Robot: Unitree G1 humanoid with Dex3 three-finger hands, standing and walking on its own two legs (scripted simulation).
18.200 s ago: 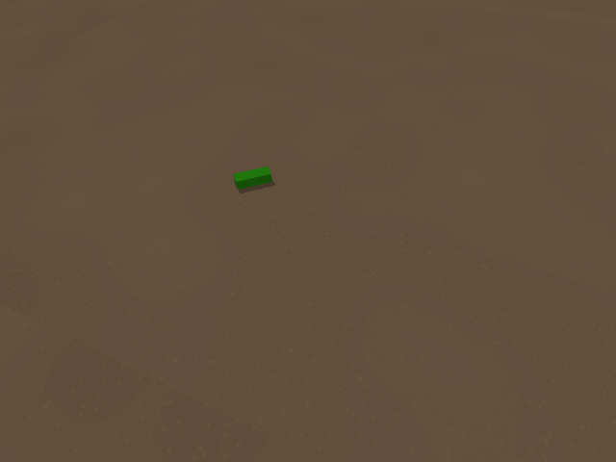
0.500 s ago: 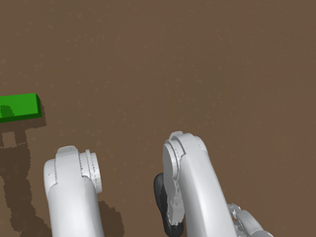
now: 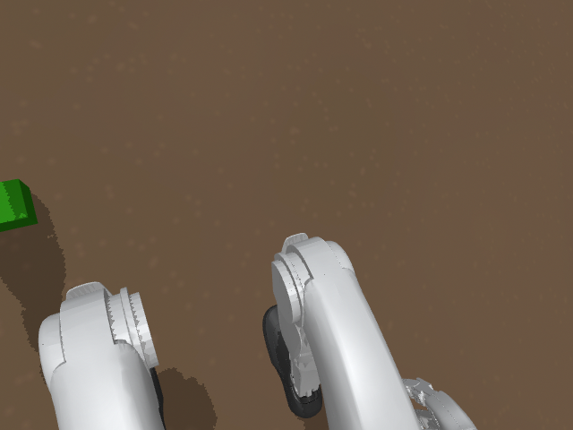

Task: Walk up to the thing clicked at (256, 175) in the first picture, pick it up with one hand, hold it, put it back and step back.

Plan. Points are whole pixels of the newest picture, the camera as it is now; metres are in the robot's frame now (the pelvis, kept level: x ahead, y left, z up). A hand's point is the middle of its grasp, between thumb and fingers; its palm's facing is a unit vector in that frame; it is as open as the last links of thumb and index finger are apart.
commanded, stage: approach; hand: left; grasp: from above
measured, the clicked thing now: out of the picture +0.45 +0.37 -0.29
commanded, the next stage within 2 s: close in in 0.16 s
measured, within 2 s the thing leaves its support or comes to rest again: neither
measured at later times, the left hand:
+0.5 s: hand out of the picture +0.43 +0.35 -0.19, palm faces -0.46 -0.15 -0.87, open 14.0 cm
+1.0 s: hand out of the picture +0.44 +0.36 -0.24, palm faces -0.45 -0.14 -0.88, open 14.3 cm
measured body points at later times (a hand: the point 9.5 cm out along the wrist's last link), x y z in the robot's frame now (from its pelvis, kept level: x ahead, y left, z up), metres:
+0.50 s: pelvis +0.00 +0.00 +0.00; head +0.24 +0.13 +0.36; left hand +0.45 +0.35 -0.14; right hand +0.09 -0.27 -0.08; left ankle +0.08 +0.13 -0.28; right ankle +0.11 -0.13 -0.28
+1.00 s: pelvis +0.00 +0.01 -0.02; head +0.27 +0.13 +0.33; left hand +0.46 +0.36 -0.19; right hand +0.06 -0.25 -0.09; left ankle +0.08 +0.13 -0.28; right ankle +0.11 -0.13 -0.28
